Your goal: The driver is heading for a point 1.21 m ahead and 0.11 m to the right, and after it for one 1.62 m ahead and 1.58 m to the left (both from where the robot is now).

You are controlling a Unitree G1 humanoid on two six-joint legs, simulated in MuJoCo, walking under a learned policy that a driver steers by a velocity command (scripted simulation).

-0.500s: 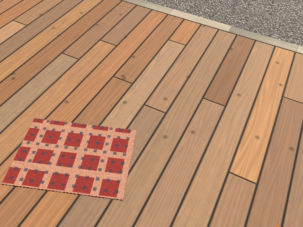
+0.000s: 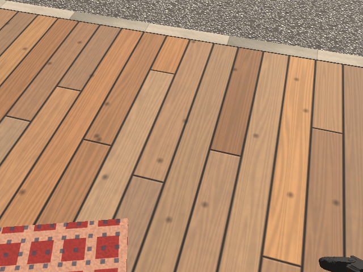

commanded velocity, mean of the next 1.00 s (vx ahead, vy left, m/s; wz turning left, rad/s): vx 0.50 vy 0.00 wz -0.33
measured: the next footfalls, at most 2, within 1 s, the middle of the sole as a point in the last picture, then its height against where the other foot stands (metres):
left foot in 0.14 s outside the picture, level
right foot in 0.66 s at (250, 267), level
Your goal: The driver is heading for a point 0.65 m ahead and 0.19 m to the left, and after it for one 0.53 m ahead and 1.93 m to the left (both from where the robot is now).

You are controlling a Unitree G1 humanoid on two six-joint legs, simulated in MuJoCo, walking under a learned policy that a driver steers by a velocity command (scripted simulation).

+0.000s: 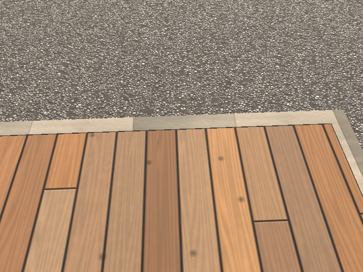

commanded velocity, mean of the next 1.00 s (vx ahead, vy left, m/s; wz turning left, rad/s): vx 0.44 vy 0.00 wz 0.51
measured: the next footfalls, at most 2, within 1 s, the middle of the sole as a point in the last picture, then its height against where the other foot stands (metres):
left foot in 0.18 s outside the picture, level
right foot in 0.66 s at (196, 244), level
